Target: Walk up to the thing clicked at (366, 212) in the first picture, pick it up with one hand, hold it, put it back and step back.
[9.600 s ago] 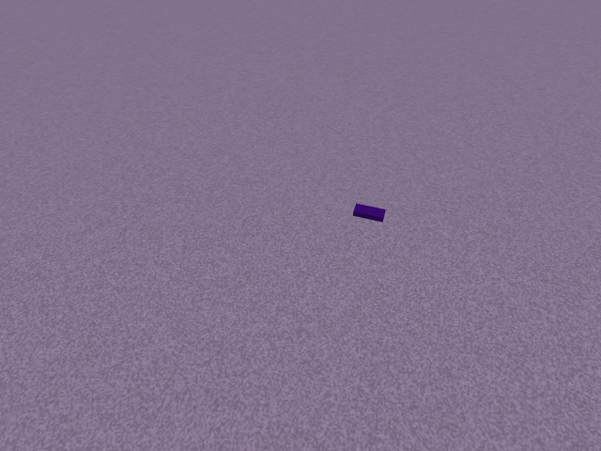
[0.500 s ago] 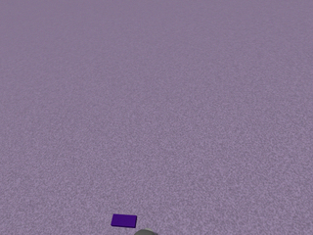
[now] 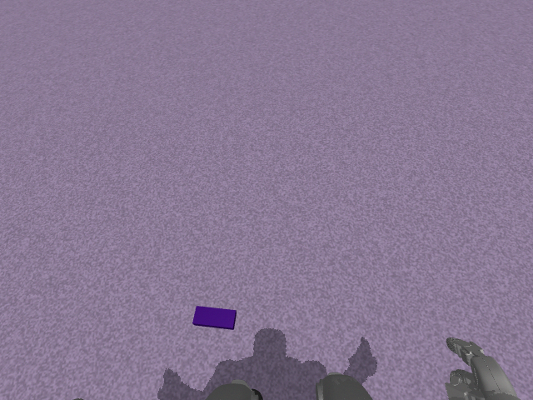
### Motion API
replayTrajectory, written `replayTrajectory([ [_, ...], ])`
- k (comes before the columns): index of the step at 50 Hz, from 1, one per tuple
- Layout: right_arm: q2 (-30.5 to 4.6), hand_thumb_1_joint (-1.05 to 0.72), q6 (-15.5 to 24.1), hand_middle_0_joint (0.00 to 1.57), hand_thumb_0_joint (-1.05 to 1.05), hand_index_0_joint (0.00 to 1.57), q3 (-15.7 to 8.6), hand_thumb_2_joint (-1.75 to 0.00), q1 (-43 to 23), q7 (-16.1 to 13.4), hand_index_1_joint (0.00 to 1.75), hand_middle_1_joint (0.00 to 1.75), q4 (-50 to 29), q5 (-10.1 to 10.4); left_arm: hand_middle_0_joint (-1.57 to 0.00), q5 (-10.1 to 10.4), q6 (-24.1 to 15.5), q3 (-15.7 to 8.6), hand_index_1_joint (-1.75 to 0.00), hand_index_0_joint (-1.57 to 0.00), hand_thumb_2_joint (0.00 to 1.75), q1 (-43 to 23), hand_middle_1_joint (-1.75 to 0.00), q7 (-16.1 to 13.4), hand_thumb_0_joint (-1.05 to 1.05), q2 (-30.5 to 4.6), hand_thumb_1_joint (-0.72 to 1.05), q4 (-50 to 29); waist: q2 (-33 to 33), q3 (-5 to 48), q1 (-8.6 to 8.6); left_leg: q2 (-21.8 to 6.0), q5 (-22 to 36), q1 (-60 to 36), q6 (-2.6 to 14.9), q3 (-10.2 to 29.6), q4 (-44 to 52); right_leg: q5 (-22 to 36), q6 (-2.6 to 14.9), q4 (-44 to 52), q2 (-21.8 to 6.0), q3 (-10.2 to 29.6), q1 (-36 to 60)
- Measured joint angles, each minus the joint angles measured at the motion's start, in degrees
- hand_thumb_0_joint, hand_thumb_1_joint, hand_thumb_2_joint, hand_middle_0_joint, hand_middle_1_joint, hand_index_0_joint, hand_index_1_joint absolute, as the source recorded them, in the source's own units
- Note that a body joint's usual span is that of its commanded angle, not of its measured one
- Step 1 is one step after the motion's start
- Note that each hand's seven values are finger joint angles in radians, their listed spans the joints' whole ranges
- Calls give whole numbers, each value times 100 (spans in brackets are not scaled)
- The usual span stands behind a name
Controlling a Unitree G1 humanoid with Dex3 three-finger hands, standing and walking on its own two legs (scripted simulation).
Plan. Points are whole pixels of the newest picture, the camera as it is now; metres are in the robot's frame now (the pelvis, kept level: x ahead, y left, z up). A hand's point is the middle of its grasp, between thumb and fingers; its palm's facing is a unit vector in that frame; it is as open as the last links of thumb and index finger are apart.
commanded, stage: walk up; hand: left
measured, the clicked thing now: (214, 317) +0.42 +0.25 -0.74
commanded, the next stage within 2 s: stand in 1.82 s
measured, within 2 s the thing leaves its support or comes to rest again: neither
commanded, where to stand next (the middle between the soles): +0.06 -0.01 m, yaw -4 degrees
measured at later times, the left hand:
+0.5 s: hand out of the picture +0.03 +0.28 -0.14, palm faces -0.09 -0.93 -0.35, open 7.4 cm
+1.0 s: hand out of the picture +0.03 +0.32 -0.13, palm faces +0.04 -0.85 -0.53, open 7.4 cm
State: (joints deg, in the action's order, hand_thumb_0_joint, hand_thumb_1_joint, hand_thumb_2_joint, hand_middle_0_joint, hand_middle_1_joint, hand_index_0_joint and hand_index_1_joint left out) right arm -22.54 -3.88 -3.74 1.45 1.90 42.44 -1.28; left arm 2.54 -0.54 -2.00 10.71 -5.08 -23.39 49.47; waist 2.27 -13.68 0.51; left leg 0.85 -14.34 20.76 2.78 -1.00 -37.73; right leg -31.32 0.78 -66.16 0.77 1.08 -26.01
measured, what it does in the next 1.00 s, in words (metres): steps on the spot: right foot, then left foot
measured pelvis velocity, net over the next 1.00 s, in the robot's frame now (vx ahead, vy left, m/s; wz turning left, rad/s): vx -0.07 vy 0.01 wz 0.01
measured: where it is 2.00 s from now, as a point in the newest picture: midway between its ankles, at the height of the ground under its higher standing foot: outside the picture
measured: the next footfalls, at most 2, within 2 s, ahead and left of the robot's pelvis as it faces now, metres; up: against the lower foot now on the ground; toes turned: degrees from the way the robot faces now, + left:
right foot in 0.14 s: +0.01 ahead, -0.11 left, +0.00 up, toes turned -4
left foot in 0.38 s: +0.00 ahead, +0.13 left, +0.00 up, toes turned -2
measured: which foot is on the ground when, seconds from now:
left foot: down 0.00-0.18, up 0.20-0.36, down 0.38-0.70, up 0.72-1.00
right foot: up 0.00-0.12, down 0.14-0.38, up 0.40-0.68, down 0.70-1.00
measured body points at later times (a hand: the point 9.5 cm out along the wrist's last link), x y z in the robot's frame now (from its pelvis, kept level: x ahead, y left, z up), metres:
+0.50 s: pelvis -0.05 +0.01 +0.01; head -0.05 +0.02 +0.46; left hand +0.04 +0.32 -0.11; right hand -0.08 -0.32 -0.10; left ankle -0.04 +0.13 -0.72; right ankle +0.00 -0.12 -0.67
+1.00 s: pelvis -0.07 +0.01 -0.02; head -0.05 -0.02 +0.43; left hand +0.02 +0.36 -0.10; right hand +0.00 -0.32 -0.15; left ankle -0.06 +0.15 -0.71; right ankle +0.06 -0.17 -0.72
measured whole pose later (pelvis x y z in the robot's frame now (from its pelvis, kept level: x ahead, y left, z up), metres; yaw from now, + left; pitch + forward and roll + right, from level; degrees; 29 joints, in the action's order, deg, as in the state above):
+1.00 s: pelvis -0.07 +0.01 -0.02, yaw +0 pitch -4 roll +1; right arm -26.1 -4.1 -5.6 15.7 4.3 48.8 -1.4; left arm -2.7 -0.7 -4.3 10.4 -2.3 -23.7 51.0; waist 3.8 -5.6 0.9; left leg -0.2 -31.6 21.1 0.6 1.2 -52.9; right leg -12.9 -0.4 -43.4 -8.0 0.1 -28.3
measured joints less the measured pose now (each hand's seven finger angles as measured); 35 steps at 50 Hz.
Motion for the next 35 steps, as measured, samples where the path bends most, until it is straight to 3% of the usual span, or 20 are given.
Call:
replayTrajectory([
  [5, -10, -91, 38, 20, 1, 21, 61, -90, -15, -40, 30, 30, 32, 33, -20, -176, -3, -46, -30, -20, 90, 66, -30, 158, 0, 33, 91, 47, -7, 121, 64, -89, -43, 229, 9, -226, -304, 324, -41, 1407, -61, -196, 472],
  [9, -55, -91, 20, 20, 1, 21, 95, -90, 67, -57, 30, 30, 284, 119, -20, -364, -33, -105, -30, -20, 90, 93, -30, 288, 0, 140, 91, 152, 211, 200, 110, -308, -188, 494, -79, -168, -769, 841, 116, 2212, 146, -338, 862],
  [11, 22, -91, 0, 20, 1, 21, 97, -90, 190, -100, 30, 30, 504, 132, -20, -427, -30, -73, -30, -20, 90, 158, -30, 371, 0, 142, 91, 169, 95, 299, 151, -58, -1038, 617, -127, 69, -1182, 875, 173, 2149, 78, -285, 767],
  [14, 30, -91, 66, 20, 1, 21, 99, -90, 424, -92, 30, 30, 759, 178, -20, -461, -14, -42, -30, -20, 90, 167, -30, 416, 0, 204, 90, 232, -47, 366, 175, 207, -1345, 577, -162, 381, -1784, 1063, 158, 2320, -59, -194, 746],
  [17, 26, -91, 271, 20, 1, 21, 96, -90, 842, -29, 30, 30, 1005, 150, -20, -549, 46, -59, -30, -21, 90, 215, -30, 544, 0, 252, 90, 235, -172, 583, 100, 111, -1323, -42, -230, 190, -1021, 1145, 164, 2506, -200, -209, 760],
  [19, 22, -91, 439, 20, 1, 21, 62, -90, 1225, -13, 30, 30, 1123, 84, -20, -585, 116, -86, -30, -21, 90, 297, -30, 674, 0, 223, 90, 163, -328, 782, 40, 153, -1103, -637, -207, 11, -26, 833, 222, 2337, -324, -184, 689],
  [20, 42, -91, 524, 20, 1, 21, 30, -90, 1392, -35, 30, 30, 1147, 18, -20, -575, 162, -114, -30, -21, 90, 317, -30, 708, 0, 193, 90, 140, -466, 803, 19, 254, -765, -748, -170, -48, 169, 485, 250, 2048, -358, -35, 609],
  [22, -1, -91, 661, 20, 1, 21, -2, -90, 1726, -64, 30, 30, 1139, -44, -20, -545, 224, -141, -30, -20, 90, 346, -30, 726, 0, 195, 90, 175, -477, 869, -99, 244, -514, -819, -51, -30, 254, 259, 214, 1351, -165, 171, 318],
  [26, -4, -90, 832, 20, 1, 21, 25, -90, 2200, -120, 30, 30, 1218, -17, -20, -449, 193, -230, -30, -20, 90, 312, -30, 860, 0, -50, 91, 205, -643, 828, -271, 133, -244, -1198, -60, 36, 798, 961, 128, 911, -129, 409, -232],
  [31, -157, -90, 633, 20, 1, 21, 8, -90, 2356, -79, 30, 30, 1241, -108, -20, -274, 50, -272, -30, -20, 90, 310, -30, 795, 0, -200, 91, 373, -569, 827, -357, -153, -218, -1389, -244, 27, 963, 1533, -81, 1927, -397, 240, -256],
  [35, -252, -90, 204, 20, 1, 21, -19, -90, 2144, 16, 30, 30, 985, -141, -20, -153, -77, -228, -30, -20, 90, 290, -30, 471, 0, -205, 91, 463, -356, 762, -407, -315, -759, -963, -319, 89, 6, 2228, -164, 3183, -400, -55, 468],
])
